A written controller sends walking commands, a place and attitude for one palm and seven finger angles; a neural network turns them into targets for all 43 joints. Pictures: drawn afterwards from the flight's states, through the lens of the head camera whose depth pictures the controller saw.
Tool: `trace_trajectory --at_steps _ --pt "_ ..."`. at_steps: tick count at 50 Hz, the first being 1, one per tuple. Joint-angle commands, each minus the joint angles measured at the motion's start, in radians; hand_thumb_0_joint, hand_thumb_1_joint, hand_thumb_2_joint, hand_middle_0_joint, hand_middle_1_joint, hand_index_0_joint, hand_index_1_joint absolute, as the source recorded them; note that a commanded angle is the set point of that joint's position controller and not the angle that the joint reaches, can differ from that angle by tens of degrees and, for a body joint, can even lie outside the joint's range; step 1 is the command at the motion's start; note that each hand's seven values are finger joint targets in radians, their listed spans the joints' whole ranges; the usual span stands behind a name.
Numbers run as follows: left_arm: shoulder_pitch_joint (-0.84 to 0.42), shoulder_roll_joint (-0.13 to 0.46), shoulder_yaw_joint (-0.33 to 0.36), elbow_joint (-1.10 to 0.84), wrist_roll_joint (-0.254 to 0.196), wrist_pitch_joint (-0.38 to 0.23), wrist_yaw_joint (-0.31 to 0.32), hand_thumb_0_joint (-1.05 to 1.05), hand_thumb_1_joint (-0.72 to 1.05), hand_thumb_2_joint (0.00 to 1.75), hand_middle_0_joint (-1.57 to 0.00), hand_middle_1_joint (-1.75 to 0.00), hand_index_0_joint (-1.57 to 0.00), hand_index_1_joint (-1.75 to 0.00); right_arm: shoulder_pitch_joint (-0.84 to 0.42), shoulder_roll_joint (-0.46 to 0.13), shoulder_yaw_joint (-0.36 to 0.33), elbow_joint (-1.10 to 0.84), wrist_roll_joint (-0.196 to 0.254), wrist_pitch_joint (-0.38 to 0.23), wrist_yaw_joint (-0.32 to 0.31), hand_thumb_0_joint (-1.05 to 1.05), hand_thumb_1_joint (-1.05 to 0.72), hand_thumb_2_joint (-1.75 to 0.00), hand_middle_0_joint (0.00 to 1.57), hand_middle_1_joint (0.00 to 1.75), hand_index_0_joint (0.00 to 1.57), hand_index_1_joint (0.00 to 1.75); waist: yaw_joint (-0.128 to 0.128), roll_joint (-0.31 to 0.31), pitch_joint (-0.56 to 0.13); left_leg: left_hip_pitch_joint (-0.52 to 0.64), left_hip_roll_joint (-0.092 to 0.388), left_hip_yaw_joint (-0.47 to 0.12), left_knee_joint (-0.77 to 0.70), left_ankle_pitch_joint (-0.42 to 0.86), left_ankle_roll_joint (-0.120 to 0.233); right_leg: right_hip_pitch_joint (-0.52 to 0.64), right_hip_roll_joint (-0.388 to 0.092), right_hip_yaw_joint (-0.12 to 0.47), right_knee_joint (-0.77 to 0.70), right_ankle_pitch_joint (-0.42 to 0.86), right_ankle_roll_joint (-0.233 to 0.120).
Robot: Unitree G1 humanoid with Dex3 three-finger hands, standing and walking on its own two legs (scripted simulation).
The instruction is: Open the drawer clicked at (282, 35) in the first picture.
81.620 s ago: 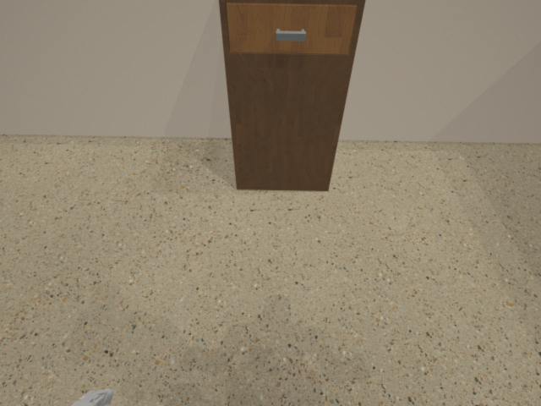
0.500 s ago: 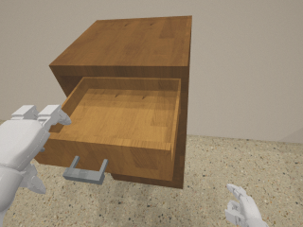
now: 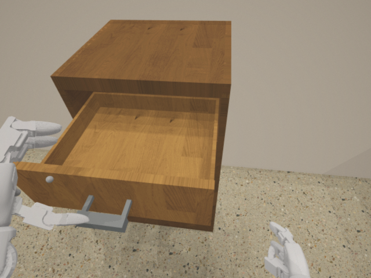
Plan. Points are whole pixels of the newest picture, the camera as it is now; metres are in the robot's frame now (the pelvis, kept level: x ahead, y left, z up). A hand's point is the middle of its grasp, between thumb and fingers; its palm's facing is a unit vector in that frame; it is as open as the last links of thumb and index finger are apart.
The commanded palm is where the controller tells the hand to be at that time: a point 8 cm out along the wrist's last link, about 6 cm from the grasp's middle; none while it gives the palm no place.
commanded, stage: draw the hand back to the body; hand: left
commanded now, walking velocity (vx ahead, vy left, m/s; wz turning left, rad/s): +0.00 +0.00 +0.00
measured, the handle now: (105, 211) +0.23 +0.21 +0.04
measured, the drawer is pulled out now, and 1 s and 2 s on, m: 0.28 0.28 0.28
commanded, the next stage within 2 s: step back with the hand held close in 0.82 s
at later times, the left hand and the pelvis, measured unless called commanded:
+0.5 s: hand (52, 165) +0.21 +0.23 +0.21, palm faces +0.43 -0.80 -0.41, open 9.7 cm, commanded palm +0.16 +0.28 +0.23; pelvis +0.03 +0.00 +0.00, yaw +0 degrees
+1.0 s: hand (49, 169) +0.20 +0.23 +0.22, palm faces +0.45 -0.78 -0.43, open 7.4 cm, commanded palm +0.14 +0.28 +0.23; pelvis +0.02 -0.01 +0.00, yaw +1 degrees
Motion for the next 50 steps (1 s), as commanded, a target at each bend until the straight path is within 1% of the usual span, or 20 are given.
trace_trajectory --at_steps 1,5,9,13,15,17,23,24,27,28,31,36,40,42,44,46,47,48,49,50 --pt "-0.100 0.118 0.071 -0.243 -0.057 -0.091 0.058 0.00 -0.15 0.45 -0.27 -0.98 -0.27 -0.98 -0.132 -0.094 -0.038 -0.142 -0.015 -0.111 -0.010 0.00 -0.90 -0.90 0.20 0.30 0.20 0.30 -0.011 0.086 -0.080 -0.088 0.043 -0.031 -0.131 0.173 -0.005 0.104 -0.044 0.035 -0.072 0.042 -0.012" --pt "-0.129 0.124 0.076 -0.222 -0.057 -0.088 0.059 0.00 -0.01 0.51 -0.26 -0.88 -0.26 -0.88 -0.131 -0.101 -0.042 -0.127 -0.021 -0.119 -0.007 0.00 -0.90 -0.90 0.20 0.30 0.20 0.30 -0.011 0.035 -0.047 -0.099 0.041 -0.038 -0.124 0.223 -0.005 0.113 -0.038 0.034 -0.076 0.091 -0.015" --pt "-0.099 0.125 0.098 -0.221 -0.064 -0.089 0.053 0.00 0.13 0.57 -0.25 -0.80 -0.25 -0.80 -0.131 -0.097 -0.049 -0.125 -0.021 -0.111 -0.002 0.00 -0.90 -0.90 0.20 0.30 0.20 0.30 -0.003 0.036 -0.092 -0.075 0.039 -0.033 -0.109 0.311 -0.012 0.144 -0.037 0.032 -0.062 0.180 -0.018" --pt "-0.048 0.118 0.112 -0.220 -0.074 -0.086 0.042 0.00 0.27 0.63 -0.25 -0.70 -0.25 -0.70 -0.128 -0.095 -0.058 -0.129 -0.016 -0.086 0.006 0.00 -0.90 -0.90 0.20 0.30 0.20 0.30 -0.003 -0.014 -0.140 -0.057 0.045 -0.022 -0.088 0.414 -0.015 0.166 -0.038 0.030 -0.045 0.281 -0.011" --pt "-0.027 0.125 0.127 -0.212 -0.078 -0.086 0.043 0.00 0.34 0.66 -0.24 -0.66 -0.24 -0.66 -0.134 -0.095 -0.061 -0.126 -0.014 -0.080 0.008 0.00 -0.90 -0.90 0.20 0.30 0.20 0.30 -0.003 -0.001 -0.144 -0.058 0.045 -0.019 -0.084 0.422 -0.017 0.166 -0.040 0.031 -0.047 0.295 -0.011" --pt "-0.017 0.125 0.134 -0.199 -0.081 -0.083 0.043 0.00 0.41 0.69 -0.24 -0.62 -0.24 -0.62 -0.134 -0.094 -0.065 -0.128 -0.010 -0.067 0.006 0.00 -0.90 -0.90 0.20 0.30 0.20 0.30 -0.006 -0.045 -0.150 -0.054 0.045 -0.015 -0.080 0.411 -0.011 0.160 -0.039 0.029 -0.050 0.300 -0.007" --pt "-0.028 0.130 0.139 -0.199 -0.082 -0.078 0.047 0.00 0.62 0.78 -0.22 -0.48 -0.22 -0.48 -0.132 -0.094 -0.069 -0.130 -0.004 -0.045 0.001 0.00 -0.90 -0.90 0.20 0.30 0.20 0.30 -0.013 -0.021 -0.157 -0.041 0.044 -0.013 -0.076 0.408 -0.008 0.145 -0.043 0.031 -0.054 0.304 -0.004" --pt "-0.038 0.134 0.141 -0.200 -0.081 -0.076 0.048 0.00 0.65 0.80 -0.22 -0.46 -0.22 -0.46 -0.139 -0.097 -0.068 -0.127 -0.005 -0.043 -0.001 0.00 -0.90 -0.90 0.20 0.30 0.20 0.30 -0.014 0.006 -0.152 -0.039 0.042 -0.013 -0.076 0.403 -0.008 0.138 -0.042 0.034 -0.060 0.296 -0.007" --pt "-0.035 0.133 0.134 -0.211 -0.080 -0.073 0.052 0.00 0.76 0.84 -0.21 -0.39 -0.21 -0.39 -0.129 -0.095 -0.066 -0.133 -0.007 -0.043 0.000 0.00 -0.90 -0.90 0.20 0.30 0.20 0.30 -0.014 -0.008 -0.166 -0.036 0.043 -0.018 -0.076 0.412 -0.009 0.143 -0.042 0.026 -0.053 0.296 -0.004" --pt "-0.035 0.134 0.132 -0.225 -0.078 -0.072 0.052 0.00 0.80 0.86 -0.21 -0.37 -0.21 -0.37 -0.131 -0.095 -0.067 -0.134 -0.006 -0.047 0.000 0.00 -0.90 -0.90 0.20 0.30 0.20 0.30 -0.014 0.019 -0.175 -0.030 0.041 -0.017 -0.073 0.420 -0.010 0.145 -0.044 0.030 -0.051 0.303 -0.005" --pt "-0.039 0.128 0.121 -0.215 -0.078 -0.068 0.054 0.00 0.90 0.90 -0.20 -0.30 -0.20 -0.30 -0.129 -0.093 -0.064 -0.131 -0.007 -0.049 0.002 0.00 -0.90 -0.90 0.20 0.30 0.20 0.30 -0.017 0.014 -0.150 -0.037 0.042 -0.023 -0.079 0.398 -0.010 0.131 -0.042 0.024 -0.055 0.276 -0.004" --pt "-0.038 0.125 0.125 -0.170 -0.079 -0.060 0.055 0.00 0.90 0.90 -0.20 -0.30 -0.20 -0.30 -0.131 -0.091 -0.062 -0.129 -0.004 -0.043 0.002 0.00 -0.90 -0.90 0.20 0.30 0.20 0.30 -0.015 -0.024 -0.105 -0.059 0.043 -0.026 -0.087 0.348 -0.009 0.110 -0.039 0.024 -0.061 0.237 -0.003" --pt "-0.055 0.134 0.135 -0.169 -0.083 -0.066 0.053 0.00 0.90 0.90 -0.20 -0.30 -0.20 -0.30 -0.142 -0.091 -0.062 -0.135 -0.001 -0.039 0.000 0.00 -0.90 -0.90 0.20 0.30 0.20 0.30 -0.014 -0.039 -0.100 -0.071 0.041 -0.026 -0.092 0.297 -0.002 0.105 -0.042 0.030 -0.073 0.197 -0.002" --pt "-0.041 0.130 0.132 -0.174 -0.083 -0.069 0.052 0.00 0.90 0.90 -0.20 -0.30 -0.20 -0.30 -0.139 -0.091 -0.064 -0.136 0.000 -0.040 0.002 0.00 -0.90 -0.90 0.20 0.30 0.20 0.30 -0.013 -0.022 -0.122 -0.064 0.041 -0.024 -0.090 0.296 -0.001 0.111 -0.044 0.033 -0.070 0.195 -0.002" --pt "-0.058 0.132 0.129 -0.196 -0.079 -0.073 0.051 0.00 0.90 0.90 -0.20 -0.30 -0.20 -0.30 -0.150 -0.094 -0.061 -0.134 0.000 -0.045 0.003 0.00 -0.90 -0.90 0.20 0.30 0.20 0.30 -0.014 0.040 -0.117 -0.064 0.037 -0.024 -0.090 0.281 -0.004 0.103 -0.044 0.036 -0.075 0.175 -0.006" --pt "-0.020 0.131 0.133 -0.178 -0.082 -0.076 0.056 0.00 0.90 0.90 -0.20 -0.30 -0.20 -0.30 -0.142 -0.087 -0.061 -0.131 -0.002 -0.050 0.003 0.00 -0.90 -0.90 0.20 0.30 0.20 0.30 -0.010 0.013 -0.117 -0.070 0.039 -0.024 -0.092 0.274 -0.002 0.107 -0.045 0.034 -0.074 0.172 -0.004" --pt "-0.125 0.261 0.273 -0.245 -0.094 -0.120 0.058 0.00 0.90 0.90 -0.20 -0.30 -0.20 -0.30 -0.069 -0.115 -0.065 -0.163 0.013 -0.028 0.008 0.00 -0.90 -0.90 0.20 0.30 0.20 0.30 -0.066 -0.044 -0.051 -0.126 0.056 -0.046 -0.050 0.192 0.027 -0.001 -0.112 0.138 -0.131 0.187 -0.001" --pt "-0.057 0.202 0.226 -0.162 -0.087 -0.124 0.053 0.00 0.90 0.90 -0.20 -0.30 -0.20 -0.30 -0.077 -0.098 -0.067 -0.144 0.014 -0.013 0.004 0.00 -0.90 -0.90 0.20 0.30 0.20 0.30 -0.073 -0.121 -0.069 -0.099 0.047 -0.059 -0.018 0.162 0.029 -0.029 -0.138 0.142 -0.148 0.169 -0.009" --pt "-0.074 0.216 0.226 -0.205 -0.082 -0.132 0.052 0.00 0.90 0.90 -0.20 -0.30 -0.20 -0.30 -0.090 -0.104 -0.069 -0.153 0.014 -0.010 0.004 0.00 -0.90 -0.90 0.20 0.30 0.20 0.30 -0.075 -0.096 -0.074 -0.084 0.042 -0.053 -0.003 0.163 0.030 -0.053 -0.155 0.156 -0.156 0.190 -0.017" --pt "-0.036 0.186 0.203 -0.176 -0.078 -0.133 0.053 0.00 0.90 0.90 -0.20 -0.30 -0.20 -0.30 -0.091 -0.104 -0.069 -0.150 0.014 -0.007 0.002 0.00 -0.90 -0.90 0.20 0.30 0.20 0.30 -0.080 -0.112 -0.092 -0.085 0.043 -0.054 0.002 0.172 0.028 -0.051 -0.165 0.144 -0.142 0.185 -0.019"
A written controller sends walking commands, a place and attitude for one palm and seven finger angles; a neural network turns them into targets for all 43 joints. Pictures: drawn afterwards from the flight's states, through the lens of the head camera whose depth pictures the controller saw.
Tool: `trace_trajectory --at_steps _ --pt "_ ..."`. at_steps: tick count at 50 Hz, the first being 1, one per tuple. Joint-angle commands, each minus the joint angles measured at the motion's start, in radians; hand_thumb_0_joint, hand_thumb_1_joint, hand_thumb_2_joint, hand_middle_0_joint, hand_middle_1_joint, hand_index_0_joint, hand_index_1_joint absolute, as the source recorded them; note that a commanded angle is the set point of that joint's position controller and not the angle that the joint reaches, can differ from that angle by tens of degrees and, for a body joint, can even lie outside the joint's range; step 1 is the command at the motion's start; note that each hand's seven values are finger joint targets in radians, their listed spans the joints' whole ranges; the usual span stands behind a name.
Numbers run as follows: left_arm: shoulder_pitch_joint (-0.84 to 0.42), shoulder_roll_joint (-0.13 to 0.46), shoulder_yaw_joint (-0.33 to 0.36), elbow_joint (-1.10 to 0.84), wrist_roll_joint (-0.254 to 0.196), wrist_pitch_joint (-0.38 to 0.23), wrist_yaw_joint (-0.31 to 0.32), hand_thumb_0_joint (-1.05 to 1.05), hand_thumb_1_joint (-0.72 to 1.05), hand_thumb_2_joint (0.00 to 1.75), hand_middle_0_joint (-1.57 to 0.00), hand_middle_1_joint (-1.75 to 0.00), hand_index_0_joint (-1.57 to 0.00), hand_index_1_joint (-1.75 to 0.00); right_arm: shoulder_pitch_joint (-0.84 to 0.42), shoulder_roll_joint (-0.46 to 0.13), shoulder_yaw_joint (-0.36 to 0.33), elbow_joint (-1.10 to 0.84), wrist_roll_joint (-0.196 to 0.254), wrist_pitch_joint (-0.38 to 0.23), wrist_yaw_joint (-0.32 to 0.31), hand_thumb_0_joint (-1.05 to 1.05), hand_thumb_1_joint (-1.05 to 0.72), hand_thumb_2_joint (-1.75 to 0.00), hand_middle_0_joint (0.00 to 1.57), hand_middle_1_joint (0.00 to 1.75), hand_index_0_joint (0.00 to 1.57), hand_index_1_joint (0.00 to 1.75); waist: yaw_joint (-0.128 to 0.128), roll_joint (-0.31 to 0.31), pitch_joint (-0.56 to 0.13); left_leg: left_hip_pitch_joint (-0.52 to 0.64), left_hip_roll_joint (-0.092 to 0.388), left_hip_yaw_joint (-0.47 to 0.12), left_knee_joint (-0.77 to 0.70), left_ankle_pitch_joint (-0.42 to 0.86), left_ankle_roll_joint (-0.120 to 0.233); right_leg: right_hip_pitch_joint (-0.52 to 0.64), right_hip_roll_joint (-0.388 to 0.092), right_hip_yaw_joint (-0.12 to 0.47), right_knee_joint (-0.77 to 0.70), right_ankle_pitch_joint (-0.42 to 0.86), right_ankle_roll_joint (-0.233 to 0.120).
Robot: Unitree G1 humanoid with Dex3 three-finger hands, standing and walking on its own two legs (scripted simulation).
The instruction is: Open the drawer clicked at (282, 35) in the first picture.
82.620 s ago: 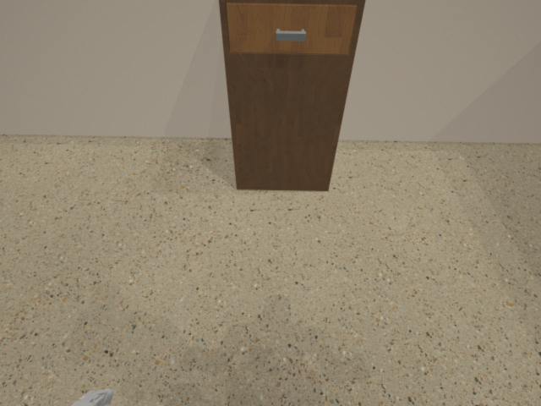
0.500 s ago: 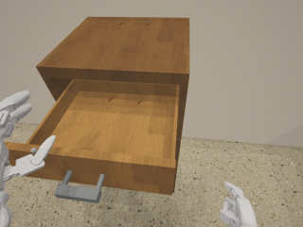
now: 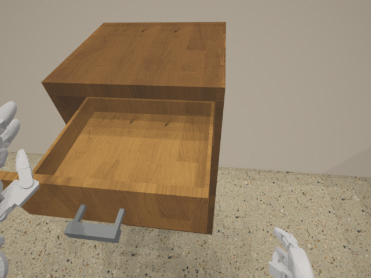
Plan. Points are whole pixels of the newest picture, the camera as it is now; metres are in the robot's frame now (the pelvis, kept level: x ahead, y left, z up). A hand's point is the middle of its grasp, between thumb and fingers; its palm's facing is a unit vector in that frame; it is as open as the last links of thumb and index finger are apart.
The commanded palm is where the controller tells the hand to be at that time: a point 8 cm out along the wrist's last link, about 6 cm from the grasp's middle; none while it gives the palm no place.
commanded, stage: step back with the hand held close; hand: left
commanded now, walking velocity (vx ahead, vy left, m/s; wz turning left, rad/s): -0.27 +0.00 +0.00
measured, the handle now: (97, 221) +0.21 +0.21 +0.04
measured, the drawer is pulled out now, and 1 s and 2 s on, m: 0.28 0.28 0.28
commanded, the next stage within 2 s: stop stepping back and stand still in 1.28 s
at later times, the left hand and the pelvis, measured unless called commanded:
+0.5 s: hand (0, 219) +0.14 +0.25 +0.21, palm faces +0.42 -0.76 -0.50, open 7.4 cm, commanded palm +0.08 +0.29 +0.23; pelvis -0.06 +0.02 -0.01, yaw -1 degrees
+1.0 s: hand out of the picture +0.10 +0.24 +0.21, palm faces +0.39 -0.79 -0.47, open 7.4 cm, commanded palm +0.02 +0.29 +0.23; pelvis -0.11 +0.01 -0.01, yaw -1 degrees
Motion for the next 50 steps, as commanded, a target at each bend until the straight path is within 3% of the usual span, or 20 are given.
trace_trajectory --at_steps 1,4,9,13,14,19,25,29,31,33,34,36,37,38,39,41,42,45,47,50 --pt "-0.049 0.198 0.136 -0.186 0.011 -0.100 0.027 0.00 0.90 0.90 -0.20 -0.30 -0.20 -0.30 -0.104 -0.100 -0.048 -0.166 0.004 -0.030 -0.012 0.00 -0.90 -0.90 0.20 0.30 0.20 0.30 -0.053 -0.097 -0.074 -0.059 0.031 -0.031 0.002 0.208 0.039 -0.037 -0.181 0.161 -0.102 0.208 -0.009" --pt "0.011 0.200 0.145 -0.200 0.012 -0.109 0.032 0.00 0.90 0.90 -0.20 -0.30 -0.20 -0.30 -0.110 -0.116 -0.058 -0.175 0.004 -0.023 -0.011 0.00 -0.90 -0.90 0.20 0.30 0.20 0.30 -0.050 -0.014 -0.135 -0.085 0.057 -0.050 -0.026 0.310 0.037 0.008 -0.164 0.131 -0.035 0.258 0.003" --pt "0.075 0.248 0.204 -0.240 0.010 -0.121 0.040 0.00 0.90 0.90 -0.20 -0.30 -0.20 -0.30 -0.107 -0.121 -0.077 -0.196 0.009 -0.005 -0.007 0.00 -0.90 -0.90 0.20 0.30 0.20 0.30 -0.049 -0.102 -0.198 -0.153 0.062 -0.059 -0.001 0.341 0.029 0.052 -0.167 0.132 0.013 0.300 0.001" --pt "0.115 0.248 0.215 -0.261 0.008 -0.132 0.044 0.00 0.90 0.90 -0.20 -0.30 -0.20 -0.30 -0.100 -0.118 -0.081 -0.205 0.006 -0.009 -0.008 0.00 -0.90 -0.90 0.20 0.30 0.20 0.30 -0.048 -0.088 -0.177 -0.206 0.075 -0.080 -0.014 0.286 0.035 0.023 -0.161 0.131 0.036 0.235 0.003" --pt "0.109 0.260 0.221 -0.272 0.010 -0.134 0.048 0.00 0.90 0.90 -0.20 -0.30 -0.20 -0.30 -0.107 -0.123 -0.082 -0.203 0.006 -0.012 -0.012 0.00 -0.90 -0.90 0.20 0.30 0.20 0.30 -0.047 -0.040 -0.167 -0.210 0.077 -0.086 -0.026 0.279 0.036 0.008 -0.154 0.131 0.040 0.217 0.004" --pt "0.073 0.255 0.222 -0.269 0.018 -0.138 0.059 0.00 0.90 0.90 -0.20 -0.30 -0.20 -0.30 -0.094 -0.125 -0.079 -0.204 -0.001 -0.030 -0.016 0.00 -0.90 -0.90 0.20 0.30 0.20 0.30 -0.038 0.027 -0.114 -0.351 0.121 -0.115 -0.105 0.156 0.058 0.037 -0.113 0.117 0.126 0.120 0.026" --pt "0.003 0.234 0.191 -0.268 0.028 -0.142 0.065 0.00 0.90 0.90 -0.20 -0.30 -0.20 -0.30 -0.062 -0.128 -0.072 -0.200 -0.005 -0.052 -0.011 0.00 -0.90 -0.90 0.20 0.30 0.20 0.30 -0.050 -0.053 -0.076 -0.416 0.088 -0.094 -0.048 -0.049 0.063 -0.015 -0.152 0.186 0.066 0.005 0.012" --pt "-0.026 0.256 0.198 -0.266 0.033 -0.142 0.073 0.00 0.90 0.90 -0.20 -0.30 -0.20 -0.30 -0.045 -0.132 -0.078 -0.180 -0.005 -0.055 -0.006 0.00 -0.90 -0.90 0.20 0.30 0.20 0.30 -0.059 -0.172 -0.076 -0.272 0.015 -0.043 0.133 -0.132 0.044 -0.205 -0.236 0.289 -0.134 -0.203 -0.028" --pt "-0.022 0.240 0.181 -0.277 0.029 -0.142 0.072 0.00 0.90 0.90 -0.20 -0.30 -0.20 -0.30 -0.042 -0.126 -0.070 -0.170 -0.010 -0.054 -0.004 0.00 -0.90 -0.90 0.20 0.30 0.20 0.30 -0.062 -0.196 -0.101 -0.201 0.005 -0.031 0.177 -0.107 0.039 -0.247 -0.268 0.258 -0.149 -0.225 -0.040" --pt "0.003 0.245 0.194 -0.285 0.030 -0.144 0.074 0.00 0.90 0.90 -0.20 -0.30 -0.20 -0.30 -0.057 -0.126 -0.067 -0.177 -0.014 -0.054 -0.007 0.00 -0.90 -0.90 0.20 0.30 0.20 0.30 -0.057 -0.135 -0.102 -0.207 0.038 -0.060 0.089 -0.107 0.050 -0.242 -0.234 0.213 -0.093 -0.216 -0.020" --pt "0.021 0.258 0.213 -0.293 0.032 -0.146 0.077 0.00 0.90 0.90 -0.20 -0.30 -0.20 -0.30 -0.067 -0.131 -0.071 -0.183 -0.015 -0.055 -0.012 0.00 -0.90 -0.90 0.20 0.30 0.20 0.30 -0.055 -0.053 -0.100 -0.242 0.075 -0.105 -0.005 -0.109 0.062 -0.208 -0.189 0.185 -0.026 -0.190 -0.003" --pt "0.011 0.235 0.209 -0.337 0.037 -0.159 0.078 0.00 0.90 0.90 -0.20 -0.30 -0.20 -0.30 -0.079 -0.132 -0.066 -0.208 -0.015 -0.062 -0.012 0.00 -0.90 -0.90 0.20 0.30 0.20 0.30 -0.051 0.128 -0.094 -0.477 0.203 -0.248 -0.201 -0.142 0.106 -0.020 -0.071 0.098 0.258 -0.106 0.039" --pt "0.000 0.237 0.225 -0.332 0.044 -0.166 0.078 0.00 0.90 0.90 -0.20 -0.30 -0.20 -0.30 -0.082 -0.122 -0.069 -0.211 -0.018 -0.068 -0.012 0.00 -0.90 -0.90 0.20 0.30 0.20 0.30 -0.045 0.149 -0.085 -0.568 0.246 -0.261 -0.240 -0.195 0.119 0.033 -0.043 0.093 0.365 -0.126 0.046" --pt "-0.012 0.246 0.235 -0.329 0.049 -0.170 0.078 0.00 0.90 0.90 -0.20 -0.30 -0.20 -0.30 -0.076 -0.116 -0.071 -0.209 -0.024 -0.071 -0.013 0.00 -0.90 -0.90 0.20 0.30 0.20 0.30 -0.044 0.135 -0.070 -0.584 0.251 -0.249 -0.226 -0.122 0.123 0.027 -0.043 0.099 0.406 -0.132 0.047" --pt "-0.003 0.269 0.251 -0.330 0.045 -0.169 0.080 0.00 0.90 0.90 -0.20 -0.30 -0.20 -0.30 -0.072 -0.113 -0.077 -0.198 -0.024 -0.075 -0.014 0.00 -0.90 -0.90 0.20 0.30 0.20 0.30 -0.044 0.098 -0.095 -0.491 0.245 -0.231 -0.172 0.046 0.118 -0.026 -0.049 0.105 0.386 -0.118 0.042" --pt "0.008 0.241 0.225 -0.319 0.037 -0.166 0.066 0.00 0.90 0.90 -0.20 -0.30 -0.20 -0.30 -0.058 -0.118 -0.080 -0.184 -0.026 -0.089 -0.003 0.00 -0.90 -0.90 0.20 0.30 0.20 0.30 -0.038 0.026 -0.110 -0.355 0.232 -0.180 -0.058 0.343 0.101 -0.079 -0.059 0.104 0.277 -0.069 0.041" --pt "0.015 0.226 0.213 -0.302 0.036 -0.168 0.058 0.00 0.90 0.90 -0.20 -0.30 -0.20 -0.30 -0.057 -0.121 -0.081 -0.170 -0.026 -0.091 0.003 0.00 -0.90 -0.90 0.20 0.30 0.20 0.30 -0.041 0.020 -0.109 -0.319 0.223 -0.159 -0.029 0.401 0.091 -0.083 -0.063 0.099 0.222 -0.027 0.039" --pt "-0.011 0.215 0.193 -0.279 0.035 -0.178 0.039 0.00 0.90 0.90 -0.20 -0.30 -0.20 -0.30 -0.060 -0.130 -0.074 -0.145 -0.030 -0.095 0.014 0.00 -0.90 -0.90 0.20 0.30 0.20 0.30 -0.052 0.044 -0.102 -0.286 0.190 -0.129 0.002 0.449 0.066 -0.066 -0.079 0.089 0.131 0.125 0.029" --pt "-0.025 0.229 0.193 -0.287 0.031 -0.182 0.038 0.00 0.90 0.90 -0.20 -0.30 -0.20 -0.30 -0.061 -0.131 -0.074 -0.145 -0.018 -0.092 0.018 0.00 -0.90 -0.90 0.20 0.30 0.20 0.30 -0.058 -0.011 -0.215 -0.205 0.155 -0.090 0.088 0.531 0.041 -0.022 -0.129 0.139 0.096 0.383 0.008" --pt "0.062 0.258 0.218 -0.318 0.009 -0.178 0.033 0.00 0.90 0.90 -0.20 -0.30 -0.20 -0.30 -0.056 -0.109 -0.088 -0.158 0.002 -0.075 0.022 0.00 -0.90 -0.90 0.20 0.30 0.20 0.30 -0.063 -0.200 -0.276 -0.184 0.024 -0.008 0.301 0.173 -0.001 -0.077 -0.315 0.280 -0.016 0.432 -0.088"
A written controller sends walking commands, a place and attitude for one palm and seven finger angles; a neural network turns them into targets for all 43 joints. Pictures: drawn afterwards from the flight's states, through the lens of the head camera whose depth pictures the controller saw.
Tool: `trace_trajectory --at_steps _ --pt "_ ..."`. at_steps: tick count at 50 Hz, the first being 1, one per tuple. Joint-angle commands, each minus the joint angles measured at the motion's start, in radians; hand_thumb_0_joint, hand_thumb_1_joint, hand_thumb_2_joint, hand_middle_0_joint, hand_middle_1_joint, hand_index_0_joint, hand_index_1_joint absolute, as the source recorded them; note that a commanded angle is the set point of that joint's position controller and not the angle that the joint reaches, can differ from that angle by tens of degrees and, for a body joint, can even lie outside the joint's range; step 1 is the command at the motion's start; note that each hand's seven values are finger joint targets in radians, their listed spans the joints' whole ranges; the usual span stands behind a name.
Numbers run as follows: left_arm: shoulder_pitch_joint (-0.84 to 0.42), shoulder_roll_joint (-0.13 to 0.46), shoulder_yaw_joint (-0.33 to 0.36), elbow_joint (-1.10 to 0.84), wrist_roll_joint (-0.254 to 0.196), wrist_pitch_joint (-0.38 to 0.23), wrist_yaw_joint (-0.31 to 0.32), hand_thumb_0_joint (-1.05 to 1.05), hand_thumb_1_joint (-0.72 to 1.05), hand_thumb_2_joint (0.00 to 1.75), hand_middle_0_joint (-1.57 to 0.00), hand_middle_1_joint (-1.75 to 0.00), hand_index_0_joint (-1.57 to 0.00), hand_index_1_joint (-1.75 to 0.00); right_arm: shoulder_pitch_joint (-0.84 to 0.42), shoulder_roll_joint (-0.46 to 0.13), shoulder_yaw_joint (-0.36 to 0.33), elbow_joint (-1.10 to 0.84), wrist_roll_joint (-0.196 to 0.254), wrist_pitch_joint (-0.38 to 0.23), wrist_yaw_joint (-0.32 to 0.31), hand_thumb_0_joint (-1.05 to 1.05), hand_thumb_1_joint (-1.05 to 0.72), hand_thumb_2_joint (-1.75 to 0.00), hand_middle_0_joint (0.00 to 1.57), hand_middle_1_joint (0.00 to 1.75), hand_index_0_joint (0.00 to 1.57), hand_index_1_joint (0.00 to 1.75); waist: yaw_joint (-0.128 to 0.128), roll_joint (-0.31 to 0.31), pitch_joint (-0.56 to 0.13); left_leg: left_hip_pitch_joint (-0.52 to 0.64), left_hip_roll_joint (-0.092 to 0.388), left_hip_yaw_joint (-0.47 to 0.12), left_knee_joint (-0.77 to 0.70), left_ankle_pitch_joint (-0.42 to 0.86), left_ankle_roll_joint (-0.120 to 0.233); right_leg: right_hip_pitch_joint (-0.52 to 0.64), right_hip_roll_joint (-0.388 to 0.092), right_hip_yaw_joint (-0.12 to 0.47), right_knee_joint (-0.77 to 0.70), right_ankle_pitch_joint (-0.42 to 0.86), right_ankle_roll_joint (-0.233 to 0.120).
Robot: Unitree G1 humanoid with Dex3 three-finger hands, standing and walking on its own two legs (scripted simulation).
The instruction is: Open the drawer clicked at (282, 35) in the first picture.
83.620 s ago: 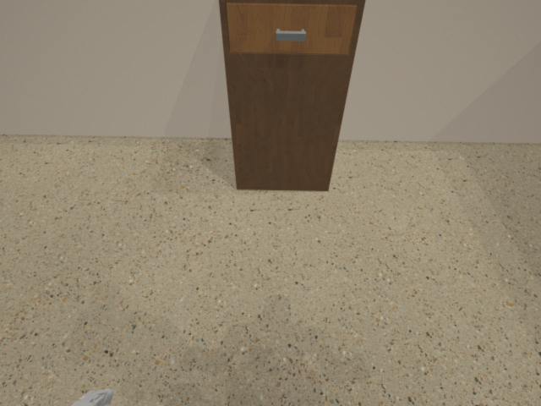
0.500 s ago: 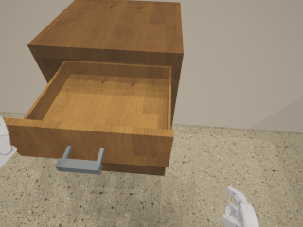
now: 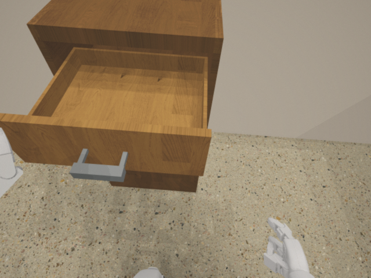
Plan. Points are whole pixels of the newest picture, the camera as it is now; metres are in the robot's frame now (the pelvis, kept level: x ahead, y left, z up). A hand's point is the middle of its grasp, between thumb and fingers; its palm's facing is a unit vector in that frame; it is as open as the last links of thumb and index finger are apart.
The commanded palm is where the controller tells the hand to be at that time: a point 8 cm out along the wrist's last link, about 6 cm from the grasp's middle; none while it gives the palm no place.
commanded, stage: step back with the hand held close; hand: left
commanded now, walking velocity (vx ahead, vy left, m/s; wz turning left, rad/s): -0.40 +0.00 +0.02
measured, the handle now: (101, 163) +0.33 +0.20 +0.05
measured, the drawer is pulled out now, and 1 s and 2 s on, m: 0.28 0.28 0.28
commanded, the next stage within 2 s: stop stepping back and stand still in 0.28 s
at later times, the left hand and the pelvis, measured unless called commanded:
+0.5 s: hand out of the picture +0.07 +0.21 +0.23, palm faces +0.38 -0.79 -0.48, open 7.4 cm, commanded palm +0.01 +0.26 +0.24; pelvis -0.13 -0.01 +0.00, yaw -2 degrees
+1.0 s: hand out of the picture +0.00 +0.22 +0.24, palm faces +0.41 -0.80 -0.44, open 7.4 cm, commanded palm -0.05 +0.27 +0.24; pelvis -0.18 -0.01 +0.01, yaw +0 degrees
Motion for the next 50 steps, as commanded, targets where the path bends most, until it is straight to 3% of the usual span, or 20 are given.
trace_trajectory --at_steps 1,4,7,9,10,12,17,19,22,23,25,26,30,33,35,38,41,43,47,50 --pt "0.086 0.200 0.139 -0.220 -0.025 -0.061 0.015 0.00 0.90 0.90 -0.20 -0.30 -0.20 -0.30 -0.041 -0.118 -0.082 -0.153 0.020 -0.029 -0.009 0.00 -0.90 -0.90 0.20 0.30 0.20 0.30 -0.009 -0.170 -0.301 0.129 -0.027 -0.015 0.249 -0.155 -0.016 0.058 -0.379 0.265 -0.211 0.439 -0.145" --pt "0.110 0.250 0.208 -0.237 -0.023 -0.046 0.021 0.00 0.90 0.90 -0.20 -0.30 -0.20 -0.30 -0.094 -0.100 -0.066 -0.173 0.017 -0.009 -0.018 0.00 -0.90 -0.90 0.20 0.30 0.20 0.30 0.004 -0.173 -0.246 0.050 -0.004 -0.052 0.268 -0.269 -0.015 0.043 -0.381 0.243 -0.220 0.393 -0.162" --pt "0.122 0.180 0.154 -0.207 -0.021 -0.041 0.025 0.00 0.90 0.90 -0.20 -0.30 -0.20 -0.30 -0.066 -0.101 -0.057 -0.150 0.005 0.003 -0.034 0.00 -0.90 -0.90 0.20 0.30 0.20 0.30 -0.033 -0.059 -0.188 0.142 0.019 -0.018 -0.199 0.001 -0.007 0.058 -0.224 0.103 -0.045 0.428 -0.047" --pt "0.066 0.202 0.153 -0.271 -0.007 -0.062 0.032 0.00 0.90 0.90 -0.20 -0.30 -0.20 -0.30 -0.089 -0.138 -0.091 -0.150 -0.017 -0.016 -0.044 0.00 -0.90 -0.90 0.20 0.30 0.20 0.30 -0.016 0.286 -0.188 0.166 0.302 -0.287 -0.302 0.500 0.080 -0.036 -0.075 0.030 0.252 -0.013 0.027" --pt "0.070 0.190 0.155 -0.260 -0.019 -0.073 0.033 0.00 0.90 0.90 -0.20 -0.30 -0.20 -0.30 -0.051 -0.125 -0.094 -0.135 -0.022 -0.031 -0.033 0.00 -0.90 -0.90 0.20 0.30 0.20 0.30 -0.024 0.284 -0.209 0.206 0.346 -0.247 -0.252 0.679 0.121 -0.095 -0.045 0.077 0.390 -0.223 0.014" --pt "0.062 0.187 0.160 -0.270 -0.017 -0.077 0.030 0.00 0.90 0.90 -0.20 -0.30 -0.20 -0.30 -0.019 -0.124 -0.102 -0.121 -0.037 -0.055 -0.024 0.00 -0.90 -0.90 0.20 0.30 0.20 0.30 -0.021 0.269 -0.228 0.166 0.336 -0.211 -0.228 0.621 0.149 -0.110 -0.030 0.101 0.541 -0.276 0.021" --pt "0.024 0.123 0.087 -0.272 -0.015 -0.045 0.022 0.00 0.90 0.90 -0.20 -0.30 -0.20 -0.30 -0.032 -0.135 -0.089 -0.105 -0.008 -0.076 0.004 0.00 -0.90 -0.90 0.20 0.30 0.20 0.30 -0.012 0.218 -0.211 0.299 0.260 -0.108 -0.179 0.658 0.094 -0.084 -0.028 0.021 0.254 -0.159 0.034" --pt "0.022 0.141 0.096 -0.236 -0.016 -0.034 0.016 0.00 0.90 0.90 -0.20 -0.30 -0.20 -0.30 -0.042 -0.141 -0.081 -0.102 -0.010 -0.080 0.005 0.00 -0.90 -0.90 0.20 0.30 0.20 0.30 -0.011 0.228 -0.186 0.227 0.251 -0.116 -0.205 0.471 0.086 -0.011 -0.028 0.004 0.155 -0.134 0.037" --pt "0.039 0.181 0.135 -0.204 -0.020 -0.025 0.018 0.00 0.90 0.90 -0.20 -0.30 -0.20 -0.30 -0.061 -0.145 -0.056 -0.145 0.011 -0.070 0.003 0.00 -0.90 -0.90 0.20 0.30 0.20 0.30 0.001 0.160 -0.156 0.009 0.181 -0.075 -0.197 -0.185 0.056 0.211 -0.052 -0.024 -0.115 -0.042 0.035" --pt "0.036 0.201 0.144 -0.200 -0.018 -0.022 0.019 0.00 0.90 0.90 -0.20 -0.30 -0.20 -0.30 -0.044 -0.130 -0.054 -0.150 0.019 -0.057 0.003 0.00 -0.90 -0.90 0.20 0.30 0.20 0.30 -0.007 0.032 -0.163 0.003 0.088 0.000 -0.088 -0.319 0.014 0.215 -0.109 0.010 -0.206 -0.040 0.001" --pt "0.004 0.250 0.164 -0.206 -0.030 -0.009 0.028 0.00 0.90 0.90 -0.20 -0.30 -0.20 -0.30 -0.040 -0.110 -0.048 -0.149 0.021 -0.023 -0.006 0.00 -0.90 -0.90 0.20 0.30 0.20 0.30 -0.014 -0.218 -0.152 0.021 -0.040 0.020 0.381 -0.270 -0.027 -0.014 -0.404 0.364 -0.422 -0.238 -0.151" --pt "-0.024 0.241 0.163 -0.169 -0.037 -0.013 0.028 0.00 0.90 0.90 -0.20 -0.30 -0.20 -0.30 -0.036 -0.116 -0.048 -0.128 0.014 -0.021 -0.013 0.00 -0.90 -0.90 0.20 0.30 0.20 0.30 -0.019 -0.198 -0.150 0.040 -0.012 -0.011 0.478 -0.259 -0.022 -0.078 -0.424 0.293 -0.427 -0.264 -0.152" --pt "0.068 0.166 0.120 -0.088 -0.019 0.016 0.027 0.00 0.90 0.90 -0.20 -0.30 -0.20 -0.30 -0.096 -0.112 -0.051 -0.145 0.013 0.014 -0.035 0.00 -0.90 -0.90 0.20 0.30 0.20 0.30 -0.035 -0.194 -0.109 0.151 0.031 -0.015 0.196 -0.191 0.006 -0.101 -0.294 0.106 -0.338 -0.228 -0.088" --pt "0.049 0.138 0.083 -0.075 -0.005 0.007 0.040 0.00 0.90 0.90 -0.20 -0.30 -0.20 -0.30 -0.054 -0.134 -0.043 -0.126 0.004 -0.011 -0.049 0.00 -0.90 -0.90 0.20 0.30 0.20 0.30 -0.039 -0.002 -0.036 0.172 0.019 0.009 -0.258 -0.195 0.023 -0.025 -0.190 0.067 -0.211 -0.281 -0.053" --pt "0.004 0.148 0.070 -0.173 -0.001 -0.015 0.041 0.00 0.90 0.90 -0.20 -0.30 -0.20 -0.30 -0.043 -0.178 -0.063 -0.152 -0.004 -0.034 -0.049 0.00 -0.90 -0.90 0.20 0.30 0.20 0.30 -0.019 0.245 -0.021 0.126 0.189 -0.269 -0.411 -0.285 0.093 0.002 -0.059 -0.015 0.066 -0.169 -0.002" --pt "0.012 0.194 0.105 -0.203 0.019 -0.015 0.045 0.00 0.90 0.90 -0.20 -0.30 -0.20 -0.30 -0.038 -0.138 -0.054 -0.131 -0.013 -0.053 -0.042 0.00 -0.90 -0.90 0.20 0.30 0.20 0.30 -0.017 0.250 -0.088 0.095 0.205 -0.266 -0.401 -0.237 0.113 0.035 -0.055 -0.015 0.169 -0.161 0.005" --pt "0.065 0.170 0.069 -0.261 0.015 -0.011 0.048 0.00 0.90 0.90 -0.20 -0.30 -0.20 -0.30 -0.031 -0.154 -0.048 -0.125 -0.005 -0.078 -0.033 0.00 -0.90 -0.90 0.20 0.30 0.20 0.30 -0.004 0.145 -0.128 0.119 0.149 -0.148 -0.251 0.052 0.093 0.164 -0.049 -0.027 -0.072 -0.027 0.008" --pt "0.071 0.178 0.074 -0.230 0.013 -0.013 0.048 0.00 0.90 0.90 -0.20 -0.30 -0.20 -0.30 -0.035 -0.153 -0.049 -0.115 0.000 -0.081 -0.028 0.00 -0.90 -0.90 0.20 0.30 0.20 0.30 -0.012 0.060 -0.144 0.064 0.089 -0.081 -0.166 0.032 0.061 0.262 -0.104 0.058 -0.145 0.119 -0.024" --pt "0.015 0.187 0.106 -0.134 -0.006 -0.016 0.049 0.00 0.90 0.90 -0.20 -0.30 -0.20 -0.30 -0.018 -0.138 -0.062 -0.097 0.001 -0.048 -0.029 0.00 -0.90 -0.90 0.20 0.30 0.20 0.30 -0.031 -0.109 -0.113 0.078 -0.001 0.006 -0.006 -0.164 0.024 0.136 -0.254 0.295 -0.294 -0.166 -0.115" --pt "-0.004 0.167 0.093 -0.093 -0.011 -0.004 0.046 0.00 0.90 0.90 -0.20 -0.30 -0.20 -0.30 -0.036 -0.126 -0.049 -0.100 0.001 -0.026 -0.039 0.00 -0.90 -0.90 0.20 0.30 0.20 0.30 -0.036 -0.087 -0.077 0.163 0.010 0.011 -0.102 -0.136 0.028 0.066 -0.228 0.214 -0.288 -0.184 -0.097"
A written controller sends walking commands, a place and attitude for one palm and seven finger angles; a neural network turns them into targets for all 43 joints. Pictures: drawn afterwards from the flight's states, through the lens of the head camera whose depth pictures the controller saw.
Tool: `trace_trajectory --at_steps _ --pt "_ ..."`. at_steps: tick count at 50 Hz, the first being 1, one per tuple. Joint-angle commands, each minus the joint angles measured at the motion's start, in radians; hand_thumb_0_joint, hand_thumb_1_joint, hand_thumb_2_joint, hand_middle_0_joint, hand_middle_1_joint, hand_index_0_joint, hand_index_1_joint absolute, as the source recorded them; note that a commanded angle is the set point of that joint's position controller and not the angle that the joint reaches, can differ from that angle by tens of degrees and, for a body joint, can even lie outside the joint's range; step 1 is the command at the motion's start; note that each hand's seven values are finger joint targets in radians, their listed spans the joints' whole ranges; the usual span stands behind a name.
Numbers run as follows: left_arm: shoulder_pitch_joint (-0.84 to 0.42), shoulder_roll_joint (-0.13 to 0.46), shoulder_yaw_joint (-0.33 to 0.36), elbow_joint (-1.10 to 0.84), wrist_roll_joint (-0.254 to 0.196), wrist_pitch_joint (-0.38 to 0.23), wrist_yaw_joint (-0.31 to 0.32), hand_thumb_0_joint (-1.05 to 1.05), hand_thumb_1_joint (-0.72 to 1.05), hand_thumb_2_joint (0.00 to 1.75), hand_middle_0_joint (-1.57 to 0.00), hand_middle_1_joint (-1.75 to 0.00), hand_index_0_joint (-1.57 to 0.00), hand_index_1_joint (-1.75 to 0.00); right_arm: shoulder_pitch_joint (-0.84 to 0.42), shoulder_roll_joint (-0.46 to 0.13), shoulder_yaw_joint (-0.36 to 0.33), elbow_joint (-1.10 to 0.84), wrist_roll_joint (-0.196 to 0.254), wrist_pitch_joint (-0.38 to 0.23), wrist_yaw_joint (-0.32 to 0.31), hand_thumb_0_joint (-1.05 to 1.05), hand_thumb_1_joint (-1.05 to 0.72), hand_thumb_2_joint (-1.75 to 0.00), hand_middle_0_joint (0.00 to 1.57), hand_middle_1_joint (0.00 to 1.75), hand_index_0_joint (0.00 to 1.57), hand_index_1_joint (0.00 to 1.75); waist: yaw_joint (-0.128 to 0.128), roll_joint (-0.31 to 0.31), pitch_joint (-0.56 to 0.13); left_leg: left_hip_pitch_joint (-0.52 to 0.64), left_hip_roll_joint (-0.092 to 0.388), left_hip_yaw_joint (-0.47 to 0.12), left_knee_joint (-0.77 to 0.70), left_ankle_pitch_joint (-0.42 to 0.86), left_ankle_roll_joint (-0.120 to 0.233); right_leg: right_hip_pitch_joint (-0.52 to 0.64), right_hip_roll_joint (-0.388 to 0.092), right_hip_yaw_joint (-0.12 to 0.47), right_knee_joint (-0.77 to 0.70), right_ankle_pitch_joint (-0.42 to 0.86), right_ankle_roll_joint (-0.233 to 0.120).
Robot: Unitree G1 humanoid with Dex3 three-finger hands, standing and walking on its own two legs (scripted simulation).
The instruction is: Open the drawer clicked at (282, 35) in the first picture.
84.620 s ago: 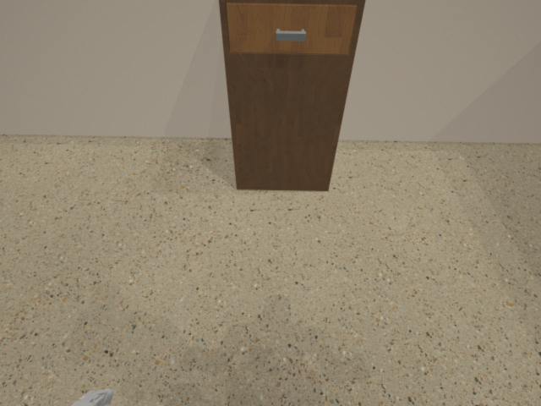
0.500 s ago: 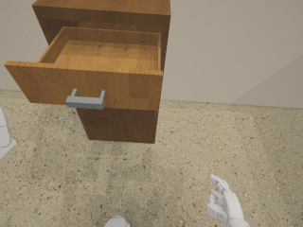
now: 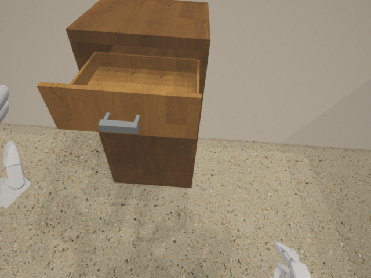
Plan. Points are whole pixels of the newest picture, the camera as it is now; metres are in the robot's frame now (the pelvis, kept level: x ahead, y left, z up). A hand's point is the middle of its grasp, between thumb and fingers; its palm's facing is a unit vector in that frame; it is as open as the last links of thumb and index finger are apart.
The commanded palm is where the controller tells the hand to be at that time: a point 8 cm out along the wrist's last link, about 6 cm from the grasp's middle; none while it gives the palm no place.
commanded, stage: stop stepping back and stand still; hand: left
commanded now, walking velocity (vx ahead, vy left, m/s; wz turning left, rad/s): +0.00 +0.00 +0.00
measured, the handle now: (120, 121) +0.51 +0.21 +0.05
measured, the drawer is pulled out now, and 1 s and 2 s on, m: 0.28 0.28 0.28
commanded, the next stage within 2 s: let the arm hang, fingers relaxed in 0.08 s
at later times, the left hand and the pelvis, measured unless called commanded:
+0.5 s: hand out of the picture +0.06 +0.16 -0.17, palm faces +0.10 -0.98 -0.17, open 6.8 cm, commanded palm none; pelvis +0.00 -0.01 +0.00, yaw +2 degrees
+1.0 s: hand out of the picture -0.02 +0.17 -0.16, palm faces +0.04 -0.97 -0.22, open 7.4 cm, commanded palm none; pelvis -0.01 -0.01 +0.01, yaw +1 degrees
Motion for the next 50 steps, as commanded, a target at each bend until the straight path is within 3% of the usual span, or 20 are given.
trace_trajectory --at_steps 1,4,5,8,9,11,14,15,16,17,18,19,21,23,26,28,29,31,38,50 --pt "-0.081 0.147 0.126 -0.069 -0.015 -0.030 0.030 0.00 0.90 0.90 -0.20 -0.30 -0.20 -0.30 -0.115 -0.111 -0.047 -0.160 0.002 -0.031 -0.021 0.00 -0.90 -0.90 0.20 0.30 0.20 0.30 -0.021 -0.058 0.026 0.030 0.035 -0.035 -0.154 0.009 0.015 -0.049 -0.173 0.195 -0.193 -0.118 -0.060" --pt "-0.112 0.123 0.096 -0.074 -0.007 -0.033 0.024 0.00 0.90 0.90 -0.20 -0.30 -0.20 -0.30 -0.143 -0.121 -0.041 -0.179 0.001 -0.034 -0.024 0.00 -0.90 -0.90 0.20 0.30 0.20 0.30 -0.009 0.157 0.041 0.007 0.151 -0.219 -0.341 -0.013 0.049 -0.026 -0.055 0.068 -0.027 -0.015 0.009" --pt "-0.126 0.121 0.084 -0.089 -0.001 -0.034 0.023 0.00 0.90 0.90 -0.20 -0.30 -0.20 -0.30 -0.143 -0.114 -0.035 -0.182 0.001 -0.036 -0.023 0.00 -0.90 -0.90 0.20 0.30 0.20 0.30 -0.006 0.156 0.043 -0.016 0.172 -0.247 -0.361 0.027 0.051 -0.003 -0.042 0.048 0.009 0.026 0.019" --pt "-0.126 0.115 0.068 -0.097 0.005 -0.030 0.019 0.00 0.90 0.90 -0.20 -0.30 -0.20 -0.30 -0.134 -0.116 -0.037 -0.185 0.001 -0.045 -0.017 0.00 -0.90 -0.90 0.20 0.30 0.20 0.30 0.001 0.074 0.000 0.000 0.135 -0.158 -0.294 0.216 0.029 0.066 -0.052 0.059 -0.043 0.147 0.020" --pt "-0.085 -0.126 -0.374 0.757 0.072 0.116 -0.097 0.00 0.90 0.90 -0.20 -0.30 -0.20 -0.30 -0.110 -0.196 -0.096 0.065 0.020 -0.113 0.045 0.00 -0.90 -0.90 0.20 0.30 0.20 0.30 -0.058 0.081 0.050 0.056 0.100 -0.135 -0.129 0.474 0.024 -0.122 -0.071 0.048 0.119 0.292 0.024" --pt "-0.100 -0.174 -0.334 0.798 0.094 0.259 -0.123 0.00 0.90 0.90 -0.20 -0.30 -0.20 -0.30 -0.015 -0.162 -0.093 0.085 -0.013 0.005 0.050 0.00 -0.90 -0.90 0.20 0.30 0.20 0.30 -0.019 0.075 -0.024 0.065 0.134 -0.149 -0.149 0.580 0.041 -0.127 -0.066 0.062 0.152 0.036 0.033" --pt "-0.191 -0.160 -0.349 0.919 0.083 0.252 -0.128 0.00 0.90 0.90 -0.20 -0.30 -0.20 -0.30 -0.029 -0.145 -0.066 0.079 -0.033 0.046 0.047 0.00 -0.90 -0.90 0.20 0.30 0.20 0.30 0.002 -0.019 -0.054 0.065 0.183 -0.249 -0.164 0.597 0.116 -0.141 -0.039 0.103 0.217 -0.133 0.025" --pt "-0.180 -0.144 -0.354 0.979 0.083 0.249 -0.127 0.00 0.90 0.90 -0.20 -0.30 -0.20 -0.30 -0.053 -0.150 -0.059 0.080 -0.038 0.055 0.043 0.00 -0.90 -0.90 0.20 0.30 0.20 0.30 0.025 -0.061 -0.061 0.037 0.168 -0.220 -0.131 0.600 0.109 -0.058 -0.051 0.109 0.132 -0.052 0.022" --pt "-0.160 -0.118 -0.352 1.053 0.088 0.247 -0.125 0.00 0.90 0.90 -0.20 -0.30 -0.20 -0.30 -0.070 -0.143 -0.054 0.082 -0.035 0.062 0.041 0.00 -0.90 -0.90 0.20 0.30 0.20 0.30 0.048 -0.138 -0.075 -0.014 0.100 -0.152 -0.067 0.529 0.066 0.065 -0.080 0.135 0.033 0.221 0.016" --pt "-0.157 -0.070 -0.350 1.124 0.091 0.243 -0.120 0.00 0.90 0.90 -0.20 -0.30 -0.20 -0.30 -0.071 -0.115 -0.053 0.086 -0.026 0.072 0.041 0.00 -0.90 -0.90 0.20 0.30 0.20 0.30 0.044 -0.226 -0.073 -0.051 0.012 -0.076 -0.007 0.315 0.020 0.119 -0.164 0.240 -0.032 0.434 -0.015" --pt "-0.184 -0.031 -0.355 1.185 0.086 0.244 -0.121 0.00 0.90 0.90 -0.20 -0.30 -0.20 -0.30 -0.049 -0.101 -0.051 0.094 -0.021 0.087 0.045 0.00 -0.90 -0.90 0.20 0.30 0.20 0.30 0.022 -0.234 -0.039 -0.050 -0.036 -0.053 0.002 0.097 0.000 0.090 -0.239 0.297 -0.082 0.475 -0.062" --pt "-0.219 -0.028 -0.362 1.239 0.081 0.243 -0.119 0.00 0.90 0.90 -0.20 -0.30 -0.20 -0.30 -0.052 -0.092 -0.054 0.105 -0.027 0.104 0.044 0.00 -0.90 -0.90 0.20 0.30 0.20 0.30 0.020 -0.274 -0.002 -0.059 -0.047 -0.033 0.038 -0.034 -0.005 0.079 -0.240 0.298 -0.103 0.497 -0.090" --pt "-0.255 -0.048 -0.381 1.346 0.073 0.238 -0.116 0.00 0.90 0.90 -0.20 -0.30 -0.20 -0.30 -0.027 -0.090 -0.053 0.156 -0.029 0.114 0.039 0.00 -0.90 -0.90 0.20 0.30 0.20 0.30 0.008 -0.114 0.028 -0.021 -0.026 -0.034 0.018 -0.031 -0.010 0.064 -0.220 0.278 -0.094 0.519 -0.106" --pt "-0.272 -0.067 -0.391 1.426 0.061 0.236 -0.114 0.00 0.90 0.90 -0.20 -0.30 -0.20 -0.30 0.021 -0.075 -0.045 0.205 -0.025 0.115 0.034 0.00 -0.90 -0.90 0.20 0.30 0.20 0.30 -0.009 0.020 0.011 0.088 0.005 -0.059 -0.091 0.198 -0.006 0.032 -0.168 0.231 -0.082 0.399 -0.076" --pt "-0.234 -0.122 -0.383 1.514 0.055 0.248 -0.109 0.00 0.90 0.90 -0.20 -0.30 -0.20 -0.30 0.020 -0.071 -0.043 0.244 -0.032 0.120 0.023 0.00 -0.90 -0.90 0.20 0.30 0.20 0.30 0.020 0.220 0.032 0.070 0.063 -0.129 -0.174 0.283 0.023 0.054 -0.094 0.156 -0.096 0.169 -0.036" --pt "-0.217 -0.123 -0.394 1.579 0.051 0.248 -0.113 0.00 0.90 0.90 -0.20 -0.30 -0.20 -0.30 0.033 -0.072 -0.040 0.274 -0.027 0.121 0.019 0.00 -0.90 -0.90 0.20 0.30 0.20 0.30 0.029 0.196 0.016 0.070 0.071 -0.132 -0.202 0.259 0.028 0.097 -0.087 0.147 -0.112 0.149 -0.034" --pt "-0.217 -0.123 -0.397 1.602 0.050 0.247 -0.112 0.00 0.90 0.90 -0.20 -0.30 -0.20 -0.30 0.051 -0.072 -0.043 0.281 -0.024 0.123 0.017 0.00 -0.90 -0.90 0.20 0.30 0.20 0.30 0.026 0.107 0.009 0.094 0.081 -0.137 -0.205 0.266 0.030 0.099 -0.084 0.139 -0.124 0.164 -0.036" --pt "-0.223 -0.131 -0.408 1.646 0.050 0.249 -0.113 0.00 0.90 0.90 -0.20 -0.30 -0.20 -0.30 0.077 -0.076 -0.044 0.310 -0.020 0.124 0.015 0.00 -0.90 -0.90 0.20 0.30 0.20 0.30 0.019 0.060 0.026 0.093 0.079 -0.137 -0.223 0.213 0.030 0.095 -0.089 0.146 -0.150 0.134 -0.035" --pt "-0.210 -0.135 -0.426 1.746 0.049 0.246 -0.108 0.00 0.90 0.90 -0.20 -0.30 -0.20 -0.30 0.110 -0.071 -0.040 0.381 -0.017 0.129 0.016 0.00 -0.90 -0.90 0.20 0.30 0.20 0.30 0.014 -0.012 0.115 0.103 0.077 -0.120 -0.271 0.156 0.024 0.045 -0.094 0.153 -0.196 0.070 -0.034" --pt "-0.211 -0.154 -0.428 1.797 0.052 0.238 -0.099 0.00 0.90 0.90 -0.20 -0.30 -0.20 -0.30 0.113 -0.033 -0.038 0.446 -0.020 0.131 0.020 0.00 -0.90 -0.90 0.20 0.30 0.20 0.30 0.011 -0.018 0.171 0.103 0.061 -0.093 -0.282 0.120 0.016 -0.003 -0.095 0.173 -0.230 -0.011 -0.031"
